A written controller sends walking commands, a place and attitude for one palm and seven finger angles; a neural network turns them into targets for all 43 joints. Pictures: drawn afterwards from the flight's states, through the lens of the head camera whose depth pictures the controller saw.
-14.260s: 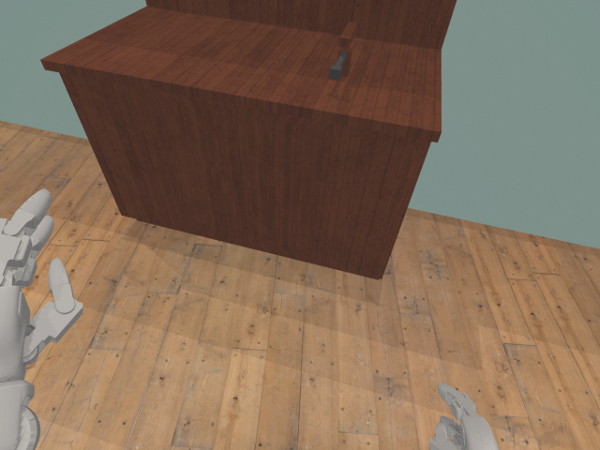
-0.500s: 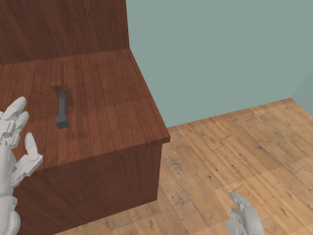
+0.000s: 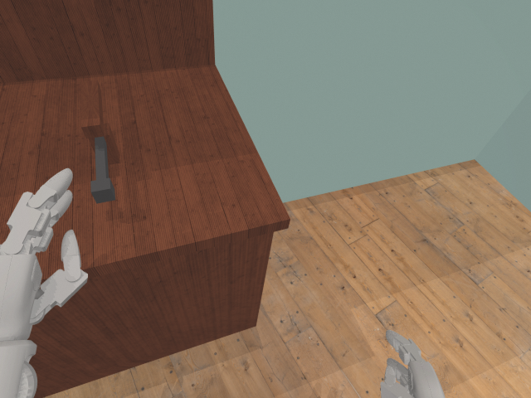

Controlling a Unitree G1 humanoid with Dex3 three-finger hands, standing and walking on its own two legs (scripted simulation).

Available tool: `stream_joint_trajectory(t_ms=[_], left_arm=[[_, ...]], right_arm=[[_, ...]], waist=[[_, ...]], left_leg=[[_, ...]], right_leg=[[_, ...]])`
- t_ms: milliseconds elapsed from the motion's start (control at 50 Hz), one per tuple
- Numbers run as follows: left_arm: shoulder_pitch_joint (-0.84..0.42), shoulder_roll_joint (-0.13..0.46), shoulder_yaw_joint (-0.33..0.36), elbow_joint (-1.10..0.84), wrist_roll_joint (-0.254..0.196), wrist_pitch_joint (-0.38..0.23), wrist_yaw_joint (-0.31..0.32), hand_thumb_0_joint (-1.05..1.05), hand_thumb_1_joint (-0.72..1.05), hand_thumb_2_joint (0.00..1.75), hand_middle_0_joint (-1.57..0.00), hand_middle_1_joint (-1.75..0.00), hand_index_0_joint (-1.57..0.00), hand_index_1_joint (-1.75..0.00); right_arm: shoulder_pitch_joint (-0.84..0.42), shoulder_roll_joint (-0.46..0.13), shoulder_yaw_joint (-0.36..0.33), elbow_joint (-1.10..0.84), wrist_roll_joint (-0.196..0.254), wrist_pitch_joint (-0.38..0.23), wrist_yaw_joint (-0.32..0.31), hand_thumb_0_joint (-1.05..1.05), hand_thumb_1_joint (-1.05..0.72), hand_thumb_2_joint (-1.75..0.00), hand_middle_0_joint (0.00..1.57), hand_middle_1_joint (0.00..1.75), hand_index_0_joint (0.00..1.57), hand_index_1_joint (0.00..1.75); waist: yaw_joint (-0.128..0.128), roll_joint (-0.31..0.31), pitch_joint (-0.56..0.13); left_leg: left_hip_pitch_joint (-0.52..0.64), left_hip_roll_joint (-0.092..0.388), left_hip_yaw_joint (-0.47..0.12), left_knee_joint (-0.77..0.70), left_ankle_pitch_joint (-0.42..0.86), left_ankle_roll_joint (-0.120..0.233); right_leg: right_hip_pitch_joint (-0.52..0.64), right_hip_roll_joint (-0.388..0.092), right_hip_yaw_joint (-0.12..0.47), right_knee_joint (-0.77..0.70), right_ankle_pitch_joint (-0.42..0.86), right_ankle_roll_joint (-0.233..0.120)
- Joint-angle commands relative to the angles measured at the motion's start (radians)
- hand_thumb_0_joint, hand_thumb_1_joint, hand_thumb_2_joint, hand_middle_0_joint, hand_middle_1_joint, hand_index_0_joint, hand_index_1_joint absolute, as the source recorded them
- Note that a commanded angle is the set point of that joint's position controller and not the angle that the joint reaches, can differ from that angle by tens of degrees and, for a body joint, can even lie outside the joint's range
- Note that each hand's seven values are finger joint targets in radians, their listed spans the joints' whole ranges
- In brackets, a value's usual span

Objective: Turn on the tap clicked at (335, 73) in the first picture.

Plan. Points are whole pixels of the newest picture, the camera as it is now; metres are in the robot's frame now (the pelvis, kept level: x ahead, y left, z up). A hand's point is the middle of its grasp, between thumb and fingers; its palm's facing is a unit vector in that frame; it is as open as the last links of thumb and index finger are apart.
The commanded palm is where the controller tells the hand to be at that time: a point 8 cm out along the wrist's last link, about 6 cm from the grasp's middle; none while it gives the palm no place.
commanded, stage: come to a stop and stand still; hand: left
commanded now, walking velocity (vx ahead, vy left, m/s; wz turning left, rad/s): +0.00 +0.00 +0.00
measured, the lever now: (103, 190) +0.39 +0.29 +0.07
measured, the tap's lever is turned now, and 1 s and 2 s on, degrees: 0 0 0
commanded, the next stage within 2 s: look again from close up in 0.74 s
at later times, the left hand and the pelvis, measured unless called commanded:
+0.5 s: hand (58, 251) +0.23 +0.25 +0.16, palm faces +0.39 -0.84 -0.37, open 7.4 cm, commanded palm +0.17 +0.28 +0.18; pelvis +0.01 -0.01 +0.00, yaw +1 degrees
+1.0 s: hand (82, 257) +0.22 +0.22 +0.16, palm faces +0.39 -0.85 -0.36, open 7.4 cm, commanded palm +0.16 +0.26 +0.18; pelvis +0.01 -0.02 +0.01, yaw +1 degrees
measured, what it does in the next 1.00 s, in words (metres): stands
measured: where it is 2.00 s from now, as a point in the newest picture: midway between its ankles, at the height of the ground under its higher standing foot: outside the picture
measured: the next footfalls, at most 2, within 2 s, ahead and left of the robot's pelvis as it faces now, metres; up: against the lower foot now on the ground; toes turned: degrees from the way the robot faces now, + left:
none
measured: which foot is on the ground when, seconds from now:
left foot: down 0.00-1.00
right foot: down 0.00-1.00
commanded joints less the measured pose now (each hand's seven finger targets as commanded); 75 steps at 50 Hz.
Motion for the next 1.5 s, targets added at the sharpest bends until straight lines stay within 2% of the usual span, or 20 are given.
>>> stream_joint_trajectory(t_ms=[0,60,120,180,240,320,460,660,760,820,1060,1240,1260,1280,1300,1320,1340,1360,1420,1480], left_arm=[[-0.238,0.235,0.252,-0.203,-0.010,-0.085,0.050,0.00,0.90,0.90,-0.20,-0.30,-0.20,-0.30],[-0.263,0.189,0.199,-0.212,-0.003,-0.094,0.043,0.00,0.90,0.90,-0.20,-0.30,-0.20,-0.30],[-0.197,0.101,0.115,-0.206,0.002,-0.085,0.038,0.00,0.90,0.90,-0.20,-0.30,-0.20,-0.30],[-0.153,0.100,0.101,-0.190,0.010,-0.065,0.041,0.00,0.90,0.90,-0.20,-0.30,-0.20,-0.30],[-0.117,0.137,0.153,-0.160,0.006,-0.047,0.047,0.00,0.90,0.90,-0.20,-0.30,-0.20,-0.30],[-0.133,0.209,0.233,-0.192,-0.010,-0.040,0.048,0.00,0.90,0.90,-0.20,-0.30,-0.20,-0.30],[-0.139,0.153,0.163,-0.237,-0.021,-0.031,0.041,0.00,0.90,0.90,-0.20,-0.30,-0.20,-0.30],[-0.165,0.135,0.138,-0.131,-0.017,-0.007,0.051,0.00,0.90,0.90,-0.20,-0.30,-0.20,-0.30],[-0.196,0.143,0.136,-0.162,-0.018,-0.014,0.051,0.00,0.90,0.90,-0.20,-0.30,-0.20,-0.30],[-0.177,0.168,0.159,-0.182,-0.021,-0.015,0.051,0.00,0.90,0.90,-0.20,-0.30,-0.20,-0.30],[-0.111,0.152,0.159,-0.153,-0.035,0.002,0.049,0.00,0.90,0.90,-0.20,-0.30,-0.20,-0.30],[-0.117,0.159,0.161,-0.193,-0.038,0.008,0.052,0.00,0.90,0.90,-0.20,-0.30,-0.20,-0.30],[-1.165,0.979,0.731,-0.491,0.122,-0.103,0.048,0.00,0.90,0.90,-0.20,-0.30,-0.20,-0.30],[-0.583,0.362,0.340,0.112,0.040,-0.056,0.013,0.00,0.90,0.90,-0.20,-0.30,-0.20,-0.30],[-0.280,0.299,0.316,0.084,-0.001,-0.060,0.016,0.00,0.90,0.90,-0.20,-0.30,-0.20,-0.30],[-0.187,0.104,0.168,0.160,-0.021,-0.035,0.014,0.00,0.90,0.90,-0.20,-0.30,-0.20,-0.30],[-0.226,0.127,0.139,-0.018,-0.026,-0.045,0.011,0.00,0.90,0.90,-0.20,-0.30,-0.20,-0.30],[-0.181,0.130,0.136,-0.079,-0.031,-0.050,0.011,0.00,0.90,0.90,-0.20,-0.30,-0.20,-0.30],[-0.024,0.084,0.081,-0.159,-0.037,-0.037,0.018,0.00,0.90,0.90,-0.20,-0.30,-0.20,-0.30],[-0.066,0.174,0.171,-0.185,-0.027,-0.036,0.036,0.00,0.90,0.90,-0.20,-0.30,-0.20,-0.30]], right_arm=[[-0.117,-0.132,-0.046,-0.164,-0.001,-0.068,-0.032,0.00,-0.90,-0.90,0.20,0.30,0.20,0.30],[-0.106,-0.132,-0.043,-0.153,-0.005,-0.089,-0.026,0.00,-0.90,-0.90,0.20,0.30,0.20,0.30],[-0.100,-0.133,-0.047,-0.139,-0.003,-0.105,-0.010,0.00,-0.90,-0.90,0.20,0.30,0.20,0.30],[-0.090,-0.144,-0.052,-0.128,-0.006,-0.092,-0.001,0.00,-0.90,-0.90,0.20,0.30,0.20,0.30],[-0.099,-0.136,-0.047,-0.130,-0.009,-0.066,-0.008,0.00,-0.90,-0.90,0.20,0.30,0.20,0.30],[-0.121,-0.129,-0.043,-0.152,-0.006,-0.037,-0.023,0.00,-0.90,-0.90,0.20,0.30,0.20,0.30],[-0.121,-0.127,-0.039,-0.164,-0.004,-0.036,-0.026,0.00,-0.90,-0.90,0.20,0.30,0.20,0.30],[-0.131,-0.131,-0.040,-0.153,-0.002,-0.014,-0.036,0.00,-0.90,-0.90,0.20,0.30,0.20,0.30],[-0.135,-0.130,-0.040,-0.162,-0.001,-0.013,-0.039,0.00,-0.90,-0.90,0.20,0.30,0.20,0.30],[-0.139,-0.133,-0.041,-0.164,-0.002,-0.016,-0.040,0.00,-0.90,-0.90,0.20,0.30,0.20,0.30],[-0.122,-0.129,-0.044,-0.156,0.002,0.000,-0.040,0.00,-0.90,-0.90,0.20,0.30,0.20,0.30],[-0.120,-0.128,-0.042,-0.156,0.001,0.004,-0.043,0.00,-0.90,-0.90,0.20,0.30,0.20,0.30],[-0.018,-0.172,-0.052,-0.154,-0.031,-0.042,-0.027,0.00,-0.90,-0.90,0.20,0.30,0.20,0.30],[-0.092,-0.039,0.002,-0.084,-0.008,-0.043,-0.026,0.00,-0.90,-0.90,0.20,0.30,0.20,0.30],[-0.085,-0.127,-0.062,-0.132,-0.008,-0.058,-0.026,0.00,-0.90,-0.90,0.20,0.30,0.20,0.30],[-0.077,-0.135,-0.072,-0.137,0.016,-0.057,-0.011,0.00,-0.90,-0.90,0.20,0.30,0.20,0.30],[-0.073,-0.154,-0.078,-0.149,0.018,-0.055,0.000,0.00,-0.90,-0.90,0.20,0.30,0.20,0.30],[-0.075,-0.158,-0.077,-0.141,0.014,-0.058,0.010,0.00,-0.90,-0.90,0.20,0.30,0.20,0.30],[-0.117,-0.137,-0.063,-0.163,0.019,-0.059,0.028,0.00,-0.90,-0.90,0.20,0.30,0.20,0.30],[-0.127,-0.144,-0.056,-0.176,0.007,-0.053,0.005,0.00,-0.90,-0.90,0.20,0.30,0.20,0.30]], waist=[[0.018,0.174,-0.089],[0.017,0.206,-0.119],[0.015,0.175,-0.167],[0.015,0.145,-0.174],[0.019,0.106,-0.178],[0.020,0.099,-0.177],[0.018,0.137,-0.200],[0.014,0.080,-0.103],[0.012,0.105,-0.098],[0.015,0.107,-0.111],[0.016,0.066,-0.146],[0.017,0.095,-0.163],[0.024,-0.075,0.039],[0.011,-0.063,-0.171],[0.062,-0.003,-0.162],[0.040,0.130,-0.237],[0.036,0.202,-0.270],[0.034,0.213,-0.275],[0.039,0.116,-0.235],[0.028,-0.003,-0.163]], left_leg=[[-0.045,0.152,-0.199,-0.209,-0.242,-0.041],[0.004,0.157,-0.201,-0.203,-0.185,-0.047],[0.108,0.143,-0.175,-0.161,0.003,-0.075],[0.126,0.141,-0.168,-0.143,0.135,-0.097],[0.128,0.134,-0.152,-0.123,0.232,-0.115],[0.122,0.119,-0.131,-0.119,0.226,-0.115],[0.169,0.110,-0.113,-0.103,0.260,-0.101],[0.112,0.081,-0.110,-0.136,0.038,-0.081],[0.118,0.068,-0.108,-0.151,-0.004,-0.076],[0.131,0.064,-0.108,-0.155,0.017,-0.078],[0.163,0.060,-0.092,-0.122,0.145,-0.074],[0.176,0.060,-0.096,-0.116,0.222,-0.076],[-0.015,0.130,-0.083,0.034,0.203,-0.037],[0.124,0.068,-0.095,-0.020,0.299,-0.037],[0.153,0.090,-0.095,0.012,0.309,-0.059],[0.161,0.087,-0.071,0.007,0.319,-0.067],[0.174,0.097,-0.082,-0.003,0.328,-0.056],[0.169,0.117,-0.099,-0.016,0.344,-0.051],[0.149,0.139,-0.121,-0.049,0.288,-0.043],[0.073,0.134,-0.142,-0.093,0.115,-0.056]], right_leg=[[0.068,-0.023,0.037,-0.019,-0.045,-0.039],[0.076,-0.019,0.030,-0.018,-0.001,-0.041],[0.053,-0.017,0.027,-0.039,0.072,-0.043],[0.041,-0.013,0.022,-0.043,0.092,-0.040],[0.048,-0.014,0.010,-0.049,0.119,-0.037],[0.069,-0.013,0.009,-0.055,0.135,-0.035],[0.070,-0.012,0.010,-0.056,0.171,-0.032],[0.023,-0.024,0.036,-0.151,0.079,-0.034],[0.020,-0.016,0.032,-0.173,0.038,-0.033],[0.030,-0.010,0.024,-0.168,0.053,-0.030],[0.050,-0.012,0.018,-0.160,0.149,-0.022],[0.071,-0.008,0.006,-0.135,0.185,-0.019],[-0.129,-0.102,0.095,-0.223,0.266,0.052],[-0.033,-0.120,0.063,-0.093,0.284,-0.053],[0.015,-0.099,0.138,-0.118,0.398,-0.028],[0.107,-0.110,0.127,-0.042,0.407,-0.053],[0.102,-0.105,0.119,-0.028,0.354,-0.039],[0.099,-0.093,0.088,-0.021,0.292,-0.033],[0.067,-0.059,0.052,-0.017,0.194,-0.029],[0.034,-0.050,0.044,-0.045,0.072,-0.034]])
